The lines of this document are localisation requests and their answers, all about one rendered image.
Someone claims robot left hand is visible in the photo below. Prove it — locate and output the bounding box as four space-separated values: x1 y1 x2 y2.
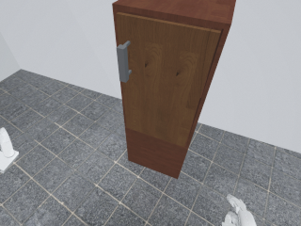
0 127 19 173

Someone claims cupboard door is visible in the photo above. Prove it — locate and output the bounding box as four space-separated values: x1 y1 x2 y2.
116 12 221 147

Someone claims robot right hand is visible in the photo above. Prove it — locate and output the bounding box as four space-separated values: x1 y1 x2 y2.
222 194 257 226

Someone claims handle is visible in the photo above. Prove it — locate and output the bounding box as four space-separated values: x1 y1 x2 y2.
116 40 132 83

